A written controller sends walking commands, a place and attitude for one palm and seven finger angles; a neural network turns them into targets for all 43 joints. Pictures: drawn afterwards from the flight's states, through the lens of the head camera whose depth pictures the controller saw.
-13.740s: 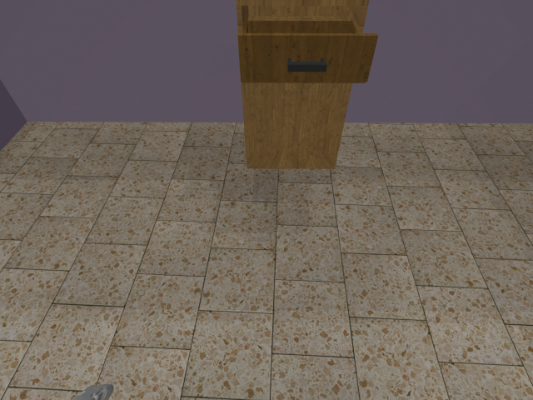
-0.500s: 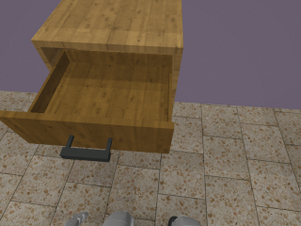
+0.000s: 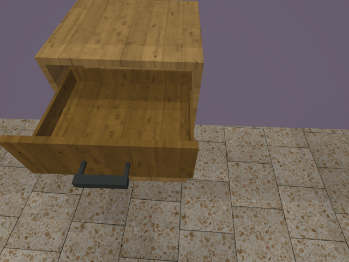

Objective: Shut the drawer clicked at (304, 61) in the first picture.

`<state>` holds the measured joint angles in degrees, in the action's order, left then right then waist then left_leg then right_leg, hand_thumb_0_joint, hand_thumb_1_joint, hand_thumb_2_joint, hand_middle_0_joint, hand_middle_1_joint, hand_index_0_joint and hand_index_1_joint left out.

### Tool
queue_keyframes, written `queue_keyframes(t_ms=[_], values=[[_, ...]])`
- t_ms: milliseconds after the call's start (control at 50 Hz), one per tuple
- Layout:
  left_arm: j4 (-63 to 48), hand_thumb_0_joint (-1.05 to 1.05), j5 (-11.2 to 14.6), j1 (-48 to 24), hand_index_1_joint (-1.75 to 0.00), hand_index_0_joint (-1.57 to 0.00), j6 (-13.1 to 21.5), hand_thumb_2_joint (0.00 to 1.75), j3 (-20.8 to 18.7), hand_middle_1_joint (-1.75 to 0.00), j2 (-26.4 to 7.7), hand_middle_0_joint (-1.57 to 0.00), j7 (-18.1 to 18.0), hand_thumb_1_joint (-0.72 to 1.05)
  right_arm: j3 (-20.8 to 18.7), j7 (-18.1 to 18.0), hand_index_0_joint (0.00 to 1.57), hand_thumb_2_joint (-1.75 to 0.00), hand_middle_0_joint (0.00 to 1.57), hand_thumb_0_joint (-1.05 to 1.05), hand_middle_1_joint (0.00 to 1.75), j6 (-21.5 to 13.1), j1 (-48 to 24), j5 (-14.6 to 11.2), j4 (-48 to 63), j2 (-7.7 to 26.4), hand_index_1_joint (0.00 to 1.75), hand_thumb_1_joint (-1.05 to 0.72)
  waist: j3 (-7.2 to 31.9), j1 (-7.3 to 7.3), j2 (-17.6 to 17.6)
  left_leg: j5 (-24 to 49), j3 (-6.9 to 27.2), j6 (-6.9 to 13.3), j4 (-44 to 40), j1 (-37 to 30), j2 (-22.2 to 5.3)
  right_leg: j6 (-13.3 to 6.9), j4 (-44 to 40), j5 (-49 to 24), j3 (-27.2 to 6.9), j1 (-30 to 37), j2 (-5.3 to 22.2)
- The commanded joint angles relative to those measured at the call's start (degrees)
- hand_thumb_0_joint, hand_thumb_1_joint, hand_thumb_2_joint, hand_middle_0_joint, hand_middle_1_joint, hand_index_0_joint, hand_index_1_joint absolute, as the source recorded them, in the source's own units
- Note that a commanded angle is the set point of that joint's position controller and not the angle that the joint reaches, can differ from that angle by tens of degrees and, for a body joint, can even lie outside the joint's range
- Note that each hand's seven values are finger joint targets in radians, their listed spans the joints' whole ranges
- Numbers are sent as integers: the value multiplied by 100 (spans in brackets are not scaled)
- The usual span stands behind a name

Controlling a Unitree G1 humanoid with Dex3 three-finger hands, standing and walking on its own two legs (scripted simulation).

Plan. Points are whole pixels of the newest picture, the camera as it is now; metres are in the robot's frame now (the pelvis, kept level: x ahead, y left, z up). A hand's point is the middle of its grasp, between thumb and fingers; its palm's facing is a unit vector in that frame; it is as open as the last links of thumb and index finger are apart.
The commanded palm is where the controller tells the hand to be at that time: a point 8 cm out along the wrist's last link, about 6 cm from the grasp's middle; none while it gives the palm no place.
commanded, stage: come to a stop and stand still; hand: left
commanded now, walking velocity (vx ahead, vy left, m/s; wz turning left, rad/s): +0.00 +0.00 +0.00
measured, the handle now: (103, 173) +0.32 +0.19 -0.02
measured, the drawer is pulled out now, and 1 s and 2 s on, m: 0.29 0.29 0.28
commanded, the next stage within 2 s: look again from close up in 0.56 s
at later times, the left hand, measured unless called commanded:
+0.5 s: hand out of the picture +0.00 +0.12 -0.17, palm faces +0.03 -0.98 -0.19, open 7.3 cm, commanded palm none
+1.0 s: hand out of the picture +0.05 +0.20 -0.18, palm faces +0.01 -0.97 -0.24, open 7.3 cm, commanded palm none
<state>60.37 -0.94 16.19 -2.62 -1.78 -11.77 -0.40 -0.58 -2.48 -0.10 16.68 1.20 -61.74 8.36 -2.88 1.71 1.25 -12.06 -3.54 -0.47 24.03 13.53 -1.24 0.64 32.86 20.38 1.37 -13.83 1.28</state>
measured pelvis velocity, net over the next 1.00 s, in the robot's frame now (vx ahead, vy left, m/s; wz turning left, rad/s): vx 0.02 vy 0.01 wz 0.00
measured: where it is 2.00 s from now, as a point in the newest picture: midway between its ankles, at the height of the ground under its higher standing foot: outside the picture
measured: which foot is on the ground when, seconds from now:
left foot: down 0.00-1.00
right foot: up 0.00-0.00, down 0.02-1.00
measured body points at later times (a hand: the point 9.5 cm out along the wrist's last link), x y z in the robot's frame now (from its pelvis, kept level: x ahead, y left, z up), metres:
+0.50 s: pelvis +0.02 -0.04 +0.00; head +0.03 -0.05 +0.45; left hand +0.00 +0.17 -0.16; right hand +0.02 -0.26 -0.17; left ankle +0.00 +0.13 -0.74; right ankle -0.04 -0.11 -0.74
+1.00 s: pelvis +0.02 +0.01 -0.01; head +0.04 +0.01 +0.44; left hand +0.05 +0.25 -0.16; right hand +0.07 -0.22 -0.16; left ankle +0.00 +0.13 -0.74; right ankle -0.04 -0.11 -0.74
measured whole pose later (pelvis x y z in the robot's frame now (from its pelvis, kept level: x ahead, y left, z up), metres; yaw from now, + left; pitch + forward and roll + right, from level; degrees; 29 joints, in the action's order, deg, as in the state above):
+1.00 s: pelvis +0.02 +0.01 -0.01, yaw +0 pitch +0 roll +0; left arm 59.6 -0.8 14.7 0.4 0.6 -10.7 -2.9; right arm -0.5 -1.7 -0.2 12.5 0.5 -60.1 9.9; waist -1.2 0.0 0.0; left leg -19.0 -2.8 0.2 32.4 13.1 -1.1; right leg 0.7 30.8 21.8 1.1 -8.7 1.3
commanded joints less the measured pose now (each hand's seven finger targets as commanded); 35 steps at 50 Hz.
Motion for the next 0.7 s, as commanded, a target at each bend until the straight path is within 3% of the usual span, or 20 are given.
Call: queue_keyframes(t_ms=[0, 20, 40, 60, 120, 160, 200, 480, 620, 640, 660, 680], values=[[32, 0, 17, 590, -30, -20, 282, 90, -56, -30, -572, -20, -134, 90, -103, 25, 20, -90, 20, 0, 30, -5, 108, -95, 90, 487, 30, -90, 468, -180, 665, -195, 216, 13, 368, 378, -265, -411, -1610, -1773, -1097, 954, 981], [18, 0, 24, 373, -30, -20, 286, 90, -38, -30, -712, -20, -138, 90, -66, 53, 20, -90, 20, 0, 30, 36, 139, -72, 70, 392, 30, -90, 257, -94, 804, -722, 112, -46, 352, 263, -143, -636, -1725, -1306, -1226, 462, 1297], [-17, 0, 24, 148, -30, -20, 291, 90, -10, -30, -670, -20, -134, 90, -67, 83, 20, -90, 20, 0, 30, 60, 175, -36, -17, 364, 30, -90, 172, -29, 593, -570, 123, -38, 302, -71, -122, -679, -1799, -754, -1163, 32, 1206], [13, 0, 16, 85, -30, -20, 329, 90, -11, -30, -559, -20, -153, 90, -59, 82, 20, -90, 20, 0, 30, 84, 137, 1, -147, 306, 30, -90, -96, -55, 909, -284, 145, -45, 328, -138, -172, -629, -1839, -855, -1085, -177, 932], [144, 0, 44, 183, -30, -20, 369, 90, 77, -30, -303, -20, -168, 90, -28, 61, 20, -90, 20, 0, 30, 29, 320, -36, -375, 374, 30, -90, -157, -41, 515, 698, 302, -21, -43, -395, -333, -428, -1415, -2060, -670, 61, 592], [210, 0, 50, 313, -30, -20, 376, 90, 70, -30, -274, -20, -184, 90, -28, 50, 20, -90, 20, 0, 30, 10, 261, -49, -453, 386, 30, -90, -167, -121, 119, 918, 277, -36, -96, -439, -395, -337, -1361, -2304, -607, 193, 515], [256, 0, 52, 383, -30, -20, 382, 90, 66, -30, -313, -20, -199, 90, -17, 37, 20, -90, 20, 0, 30, 25, 236, -59, -485, 380, 30, -90, -126, -136, -39, 946, 247, -56, -98, -468, -413, -290, -1355, -2552, -618, 323, 508], [297, 0, 22, 558, -30, -20, 393, 90, 42, -30, -239, -20, -241, 90, -44, -17, 20, -90, 20, 0, 30, 59, 12, -93, -415, 436, 30, -90, -37, -139, 106, 1023, 194, -63, -99, -796, -456, -145, -1398, -3153, -620, 435, 458], [344, 0, 17, 603, -30, -20, 394, 90, 56, -30, -197, -20, -226, 90, -32, -17, 20, -90, 20, 0, 30, 38, -84, -90, -366, 467, 30, -90, -61, -153, -64, 1123, 252, -44, -197, -890, -498, -207, -1416, -2699, -596, 334, 432], [-82, 0, 9, 452, -30, -20, 502, 90, 163, -30, -982, -20, -246, 90, -80, 36, 20, -90, 20, 0, 30, 60, -512, 83, 312, 692, 30, -90, -661, -41, -222, 822, 500, 160, 186, -528, -180, -78, -1223, -2347, -630, -181, 276], [-26, 0, 32, 445, -30, -20, 491, 90, 67, -30, -580, -20, -252, 90, -175, 64, 20, -90, 20, 0, 30, 1, -339, 13, 362, 623, 30, -90, -312, -148, -493, 191, 344, 74, 526, -330, -367, -139, -1266, -1353, -885, -318, 636], [10, 0, 10, 381, -30, -20, 514, 90, 61, -30, -543, -20, -243, 90, -158, 67, 20, -90, 20, 0, 30, -1, -334, 23, 315, 508, 30, -90, -60, -73, -416, 80, 356, 64, 677, -270, -266, -234, -1402, -1466, -1063, -211, 717]])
